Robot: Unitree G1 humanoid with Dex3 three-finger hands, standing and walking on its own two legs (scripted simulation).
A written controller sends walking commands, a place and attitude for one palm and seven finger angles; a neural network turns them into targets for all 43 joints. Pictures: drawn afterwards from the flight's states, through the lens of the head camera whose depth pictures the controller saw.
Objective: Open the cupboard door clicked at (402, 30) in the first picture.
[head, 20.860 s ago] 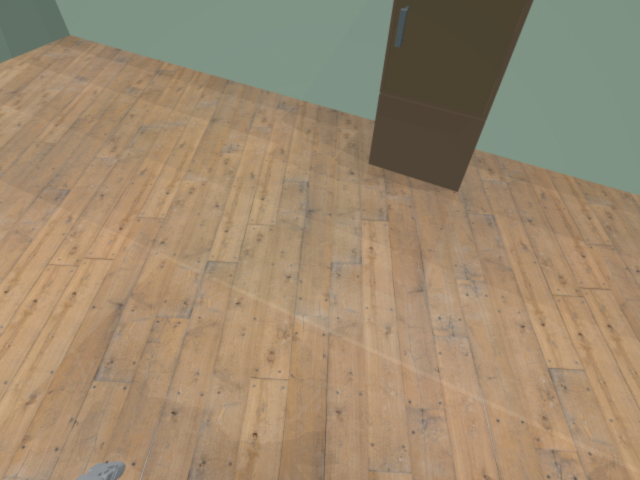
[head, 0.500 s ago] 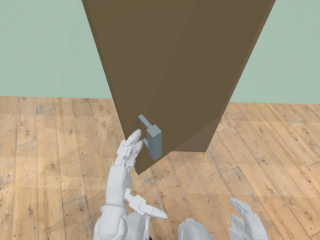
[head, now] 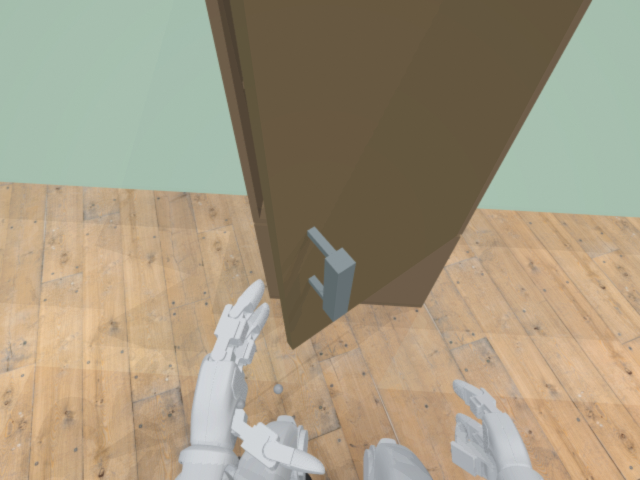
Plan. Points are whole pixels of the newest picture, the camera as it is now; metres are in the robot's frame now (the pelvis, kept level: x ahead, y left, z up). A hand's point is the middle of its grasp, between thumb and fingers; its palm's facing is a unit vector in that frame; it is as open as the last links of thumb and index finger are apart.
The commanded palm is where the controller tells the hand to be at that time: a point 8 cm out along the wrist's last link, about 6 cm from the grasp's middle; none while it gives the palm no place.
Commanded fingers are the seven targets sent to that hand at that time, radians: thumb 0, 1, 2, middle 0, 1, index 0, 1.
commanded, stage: slide the hand sideways off the handle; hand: left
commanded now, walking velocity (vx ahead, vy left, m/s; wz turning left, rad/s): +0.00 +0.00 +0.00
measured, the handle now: (326, 275) +0.35 +0.03 +0.05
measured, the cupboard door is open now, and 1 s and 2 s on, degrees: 40 40 40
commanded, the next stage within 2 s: draw the hand back to the body in 0.04 s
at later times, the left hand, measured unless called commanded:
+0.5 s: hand (224, 385) +0.20 +0.11 +0.11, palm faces +0.03 -1.00 -0.04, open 16.3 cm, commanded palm +0.18 +0.17 +0.12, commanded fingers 0.00 -0.50 0.30 -0.15 -0.30 -0.15 -0.30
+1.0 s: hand (88, 342) +0.21 +0.19 +0.19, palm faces +0.27 -0.90 -0.35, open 13.2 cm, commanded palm +0.17 +0.24 +0.23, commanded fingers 0.00 0.34 0.66 -0.18 -0.30 -0.18 -0.30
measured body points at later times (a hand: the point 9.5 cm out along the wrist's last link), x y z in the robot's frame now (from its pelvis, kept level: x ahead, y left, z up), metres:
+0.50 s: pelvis +0.01 -0.03 +0.04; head +0.05 -0.03 +0.49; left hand +0.20 +0.16 +0.11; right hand +0.19 -0.24 -0.04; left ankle +0.04 +0.06 -0.61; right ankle +0.00 -0.10 -0.61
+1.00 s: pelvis +0.03 -0.02 +0.10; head +0.01 -0.04 +0.55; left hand +0.19 +0.24 +0.21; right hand +0.21 -0.24 +0.03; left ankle +0.04 +0.06 -0.61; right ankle +0.00 -0.10 -0.61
